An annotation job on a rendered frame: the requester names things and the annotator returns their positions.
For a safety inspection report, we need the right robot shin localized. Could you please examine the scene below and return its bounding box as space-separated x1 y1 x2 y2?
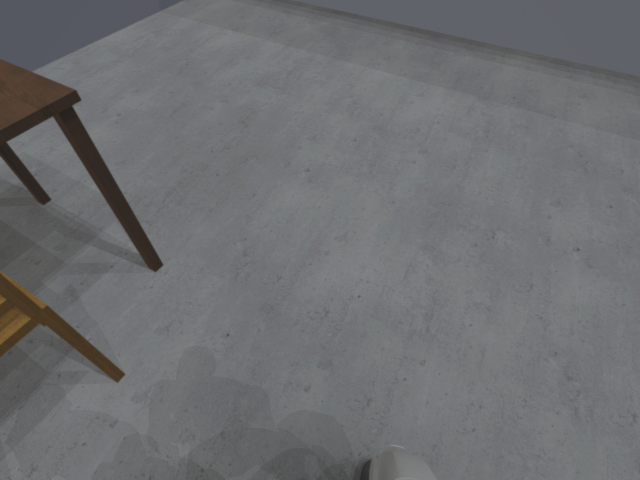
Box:
380 445 406 455

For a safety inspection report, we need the table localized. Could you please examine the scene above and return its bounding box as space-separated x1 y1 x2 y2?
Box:
0 59 163 272

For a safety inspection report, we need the robot right thigh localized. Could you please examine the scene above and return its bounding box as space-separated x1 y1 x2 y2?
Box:
369 451 437 480

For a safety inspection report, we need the chair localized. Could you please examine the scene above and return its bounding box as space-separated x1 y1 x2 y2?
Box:
0 271 125 383

